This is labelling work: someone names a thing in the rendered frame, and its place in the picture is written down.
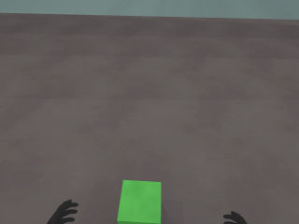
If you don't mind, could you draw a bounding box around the robot left hand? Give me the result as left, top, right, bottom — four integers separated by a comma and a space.
47, 200, 78, 224

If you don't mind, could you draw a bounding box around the robot right hand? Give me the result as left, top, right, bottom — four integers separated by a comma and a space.
223, 211, 248, 224

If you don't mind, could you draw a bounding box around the carton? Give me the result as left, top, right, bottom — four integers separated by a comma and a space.
117, 180, 162, 224

